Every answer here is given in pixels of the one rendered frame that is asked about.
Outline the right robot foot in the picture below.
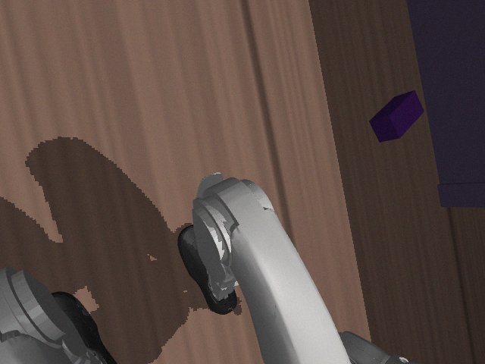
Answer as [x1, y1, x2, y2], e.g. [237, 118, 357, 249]
[177, 225, 237, 315]

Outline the left robot foot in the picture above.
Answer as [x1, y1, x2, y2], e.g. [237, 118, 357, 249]
[52, 292, 117, 364]

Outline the right robot hand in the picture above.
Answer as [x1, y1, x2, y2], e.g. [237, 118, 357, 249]
[339, 331, 391, 364]

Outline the armchair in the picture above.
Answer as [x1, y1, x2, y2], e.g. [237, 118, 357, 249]
[406, 0, 485, 208]

